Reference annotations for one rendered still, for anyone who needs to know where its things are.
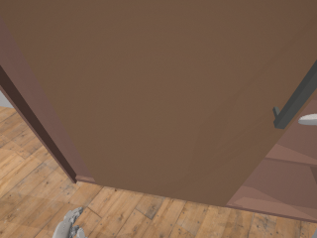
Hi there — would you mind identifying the right robot hand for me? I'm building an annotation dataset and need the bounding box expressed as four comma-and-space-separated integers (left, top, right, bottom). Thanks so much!
298, 113, 317, 126

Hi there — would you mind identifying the left robot hand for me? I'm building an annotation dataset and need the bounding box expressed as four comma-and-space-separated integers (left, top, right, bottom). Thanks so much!
52, 206, 88, 238

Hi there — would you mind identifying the wardrobe door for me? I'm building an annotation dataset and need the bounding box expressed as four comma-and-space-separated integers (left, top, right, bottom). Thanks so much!
0, 0, 317, 207
0, 15, 93, 178

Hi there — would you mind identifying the handle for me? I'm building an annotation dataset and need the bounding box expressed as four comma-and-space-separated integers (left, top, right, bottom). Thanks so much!
272, 60, 317, 129

